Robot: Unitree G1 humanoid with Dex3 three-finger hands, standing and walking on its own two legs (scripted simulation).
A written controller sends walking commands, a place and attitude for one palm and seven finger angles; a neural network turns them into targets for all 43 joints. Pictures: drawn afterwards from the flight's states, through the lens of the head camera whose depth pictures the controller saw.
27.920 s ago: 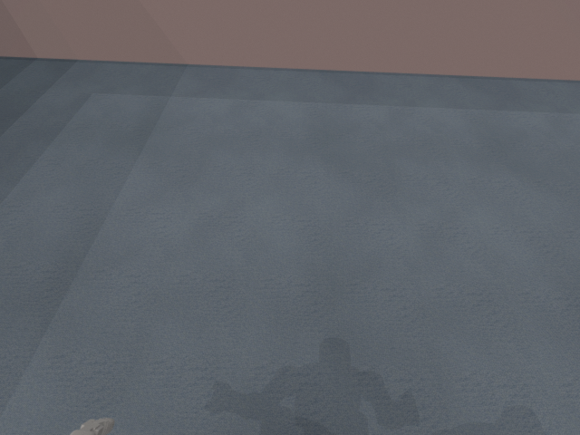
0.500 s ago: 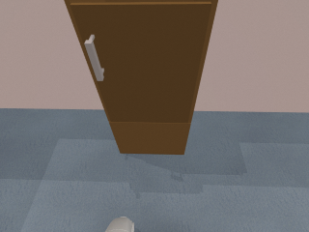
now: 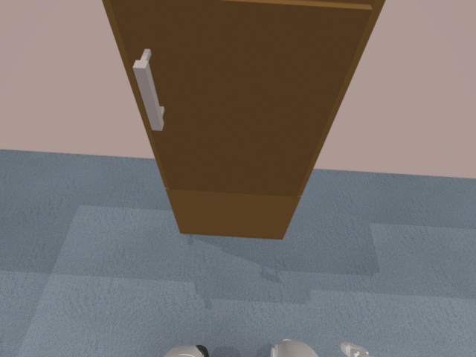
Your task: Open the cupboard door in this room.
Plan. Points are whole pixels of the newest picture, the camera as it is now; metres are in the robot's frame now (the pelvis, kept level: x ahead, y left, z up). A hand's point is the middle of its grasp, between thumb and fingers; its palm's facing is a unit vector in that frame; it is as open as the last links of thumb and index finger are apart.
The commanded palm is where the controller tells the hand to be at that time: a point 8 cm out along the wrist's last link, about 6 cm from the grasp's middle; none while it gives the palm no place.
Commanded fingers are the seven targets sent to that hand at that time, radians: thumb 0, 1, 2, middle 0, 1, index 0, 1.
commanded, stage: come to a stop and stand still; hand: left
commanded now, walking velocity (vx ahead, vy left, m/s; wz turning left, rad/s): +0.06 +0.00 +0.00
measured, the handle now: (152, 92) +0.56 +0.23 +0.07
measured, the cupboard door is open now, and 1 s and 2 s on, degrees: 0 0 0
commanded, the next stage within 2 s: look again from close up in 0.66 s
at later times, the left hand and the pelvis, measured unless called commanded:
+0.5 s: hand out of the picture +0.02 +0.12 -0.17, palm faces +0.07 -0.98 -0.19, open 7.2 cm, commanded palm none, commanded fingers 0.00 0.90 0.90 -0.20 -0.30 -0.20 -0.30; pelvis -0.03 -0.06 +0.00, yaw +2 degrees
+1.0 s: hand out of the picture -0.06 +0.11 -0.18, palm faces +0.07 -0.98 -0.18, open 7.4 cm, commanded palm none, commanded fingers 0.00 0.90 0.90 -0.20 -0.30 -0.20 -0.30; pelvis -0.04 -0.05 +0.00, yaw +2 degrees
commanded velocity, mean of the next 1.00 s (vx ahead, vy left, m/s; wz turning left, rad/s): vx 0.00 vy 0.00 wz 0.00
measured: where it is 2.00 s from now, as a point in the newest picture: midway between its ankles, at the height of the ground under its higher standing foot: outside the picture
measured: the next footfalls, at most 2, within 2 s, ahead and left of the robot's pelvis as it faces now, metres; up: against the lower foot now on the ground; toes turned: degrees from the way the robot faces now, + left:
right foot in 0.14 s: +0.05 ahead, -0.11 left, +0.00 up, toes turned +2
left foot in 0.40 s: -0.01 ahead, +0.06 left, +0.00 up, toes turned +4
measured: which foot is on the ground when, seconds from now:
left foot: down 0.00-0.14, up 0.16-0.38, down 0.40-1.00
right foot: up 0.00-0.12, down 0.14-1.00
